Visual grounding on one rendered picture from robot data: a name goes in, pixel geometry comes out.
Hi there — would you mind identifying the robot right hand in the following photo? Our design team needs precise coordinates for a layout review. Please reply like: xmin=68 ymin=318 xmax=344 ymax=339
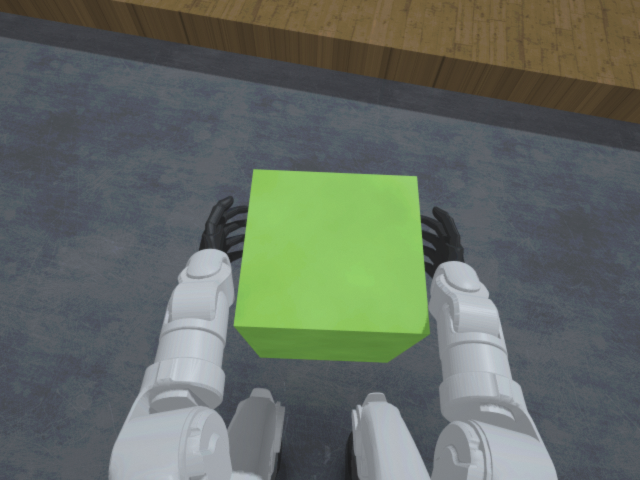
xmin=420 ymin=206 xmax=465 ymax=279

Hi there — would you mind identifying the right robot shin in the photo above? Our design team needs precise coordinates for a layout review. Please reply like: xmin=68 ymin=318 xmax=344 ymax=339
xmin=356 ymin=393 xmax=401 ymax=480

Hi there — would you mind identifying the robot left hand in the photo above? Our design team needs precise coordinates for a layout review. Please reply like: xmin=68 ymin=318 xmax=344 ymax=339
xmin=199 ymin=196 xmax=249 ymax=263

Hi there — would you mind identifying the robot left forearm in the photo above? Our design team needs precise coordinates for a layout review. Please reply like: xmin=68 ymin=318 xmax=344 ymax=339
xmin=109 ymin=249 xmax=235 ymax=480

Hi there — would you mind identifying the right robot upper arm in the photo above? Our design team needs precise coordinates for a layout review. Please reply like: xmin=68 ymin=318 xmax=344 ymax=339
xmin=431 ymin=419 xmax=557 ymax=480

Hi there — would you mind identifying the right robot thigh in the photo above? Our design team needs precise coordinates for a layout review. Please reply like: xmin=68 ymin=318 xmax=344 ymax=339
xmin=352 ymin=401 xmax=431 ymax=480

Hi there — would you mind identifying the carton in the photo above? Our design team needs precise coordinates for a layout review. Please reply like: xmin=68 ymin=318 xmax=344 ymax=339
xmin=234 ymin=169 xmax=430 ymax=363

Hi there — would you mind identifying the robot right forearm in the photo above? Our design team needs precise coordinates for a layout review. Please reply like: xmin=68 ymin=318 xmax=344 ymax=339
xmin=428 ymin=261 xmax=558 ymax=480

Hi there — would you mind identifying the left robot upper arm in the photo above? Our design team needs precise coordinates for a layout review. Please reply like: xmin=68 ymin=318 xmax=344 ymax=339
xmin=110 ymin=406 xmax=232 ymax=480

